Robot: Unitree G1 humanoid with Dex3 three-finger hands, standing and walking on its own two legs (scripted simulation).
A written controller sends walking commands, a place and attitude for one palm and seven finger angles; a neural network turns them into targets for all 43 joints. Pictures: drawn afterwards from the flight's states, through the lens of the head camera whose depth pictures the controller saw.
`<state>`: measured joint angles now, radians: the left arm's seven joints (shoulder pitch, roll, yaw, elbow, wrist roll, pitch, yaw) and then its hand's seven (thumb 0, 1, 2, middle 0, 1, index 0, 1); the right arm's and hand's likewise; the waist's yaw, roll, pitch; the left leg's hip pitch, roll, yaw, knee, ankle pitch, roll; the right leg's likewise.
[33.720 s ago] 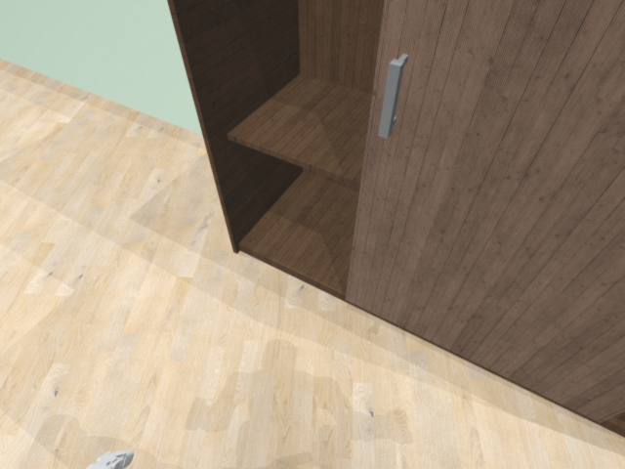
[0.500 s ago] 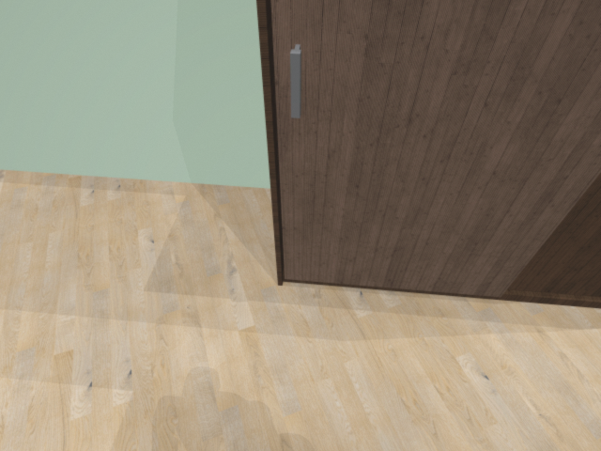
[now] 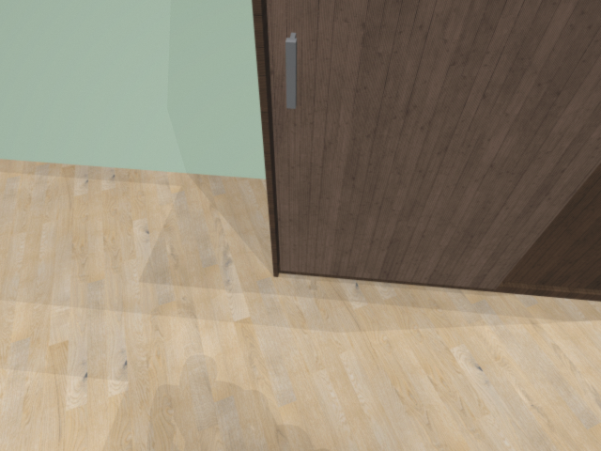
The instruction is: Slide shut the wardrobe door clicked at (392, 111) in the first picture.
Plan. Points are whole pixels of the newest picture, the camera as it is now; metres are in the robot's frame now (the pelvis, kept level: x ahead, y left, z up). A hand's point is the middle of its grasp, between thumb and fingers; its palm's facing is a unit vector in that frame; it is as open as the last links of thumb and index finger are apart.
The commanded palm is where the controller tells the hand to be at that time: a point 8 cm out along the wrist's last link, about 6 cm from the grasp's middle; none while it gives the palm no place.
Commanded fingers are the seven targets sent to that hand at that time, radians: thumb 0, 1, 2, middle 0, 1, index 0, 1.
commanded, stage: look to check the result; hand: right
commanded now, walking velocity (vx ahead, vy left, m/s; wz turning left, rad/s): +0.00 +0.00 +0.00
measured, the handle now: (292, 71) +0.81 +0.07 +0.10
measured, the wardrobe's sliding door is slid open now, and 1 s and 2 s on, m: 0.01 0.01 0.01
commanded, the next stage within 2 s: stand and wait in 0.10 s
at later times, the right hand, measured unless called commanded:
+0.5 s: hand out of the picture +0.08 -0.23 -0.16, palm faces -0.01 +0.95 -0.31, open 7.4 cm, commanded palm none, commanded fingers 0.00 -0.90 -0.90 0.20 0.30 0.20 0.30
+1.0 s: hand out of the picture +0.11 -0.22 -0.15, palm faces -0.02 +0.95 -0.32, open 7.4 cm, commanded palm none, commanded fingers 0.00 -0.90 -0.90 0.20 0.30 0.20 0.30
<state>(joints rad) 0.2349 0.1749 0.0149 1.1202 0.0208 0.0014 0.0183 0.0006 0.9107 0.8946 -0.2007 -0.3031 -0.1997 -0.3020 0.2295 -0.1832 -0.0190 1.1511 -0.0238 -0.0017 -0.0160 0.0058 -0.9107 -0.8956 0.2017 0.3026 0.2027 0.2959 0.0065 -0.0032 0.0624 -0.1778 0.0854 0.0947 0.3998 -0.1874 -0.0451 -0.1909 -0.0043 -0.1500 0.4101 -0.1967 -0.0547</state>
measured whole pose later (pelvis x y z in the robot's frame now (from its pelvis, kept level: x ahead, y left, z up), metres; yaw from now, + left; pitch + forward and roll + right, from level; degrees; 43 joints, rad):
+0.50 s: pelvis +0.01 +0.01 +0.01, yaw -1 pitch -1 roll +0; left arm 0.11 0.32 0.01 1.13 0.02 -0.01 0.00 0.00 0.91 0.89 -0.20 -0.30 -0.20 -0.30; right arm 0.11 -0.32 -0.02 1.14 -0.02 -0.02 0.01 0.01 -0.91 -0.90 0.20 0.30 0.20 0.30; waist 0.01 0.00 0.06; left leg -0.12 0.07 0.12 0.32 -0.17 -0.03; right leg -0.14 -0.01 -0.13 0.33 -0.17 -0.04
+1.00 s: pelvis +0.04 +0.03 +0.01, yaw -1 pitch -1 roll +0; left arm 0.08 0.33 0.00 1.13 0.01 -0.01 0.00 0.00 0.91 0.89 -0.20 -0.30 -0.20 -0.30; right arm 0.09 -0.33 0.00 1.14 -0.02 -0.02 0.01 0.01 -0.91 -0.90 0.20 0.30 0.21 0.30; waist 0.01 0.00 0.05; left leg -0.08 0.05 0.13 0.27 -0.18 -0.01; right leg -0.10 -0.03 -0.12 0.29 -0.17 -0.01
